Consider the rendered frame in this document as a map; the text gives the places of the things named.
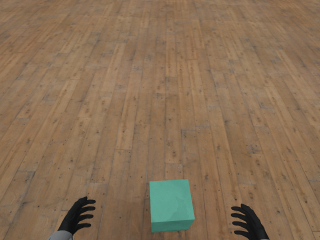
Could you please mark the robot left forearm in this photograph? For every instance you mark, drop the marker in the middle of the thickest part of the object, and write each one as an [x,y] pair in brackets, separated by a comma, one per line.
[61,235]

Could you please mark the right robot hand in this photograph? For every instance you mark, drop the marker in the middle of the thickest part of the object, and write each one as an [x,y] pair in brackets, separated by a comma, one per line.
[256,230]

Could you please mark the left robot hand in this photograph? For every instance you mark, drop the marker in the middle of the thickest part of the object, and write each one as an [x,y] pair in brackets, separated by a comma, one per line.
[73,217]

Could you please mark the carton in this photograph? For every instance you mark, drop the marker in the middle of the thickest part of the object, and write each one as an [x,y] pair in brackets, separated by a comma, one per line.
[171,207]

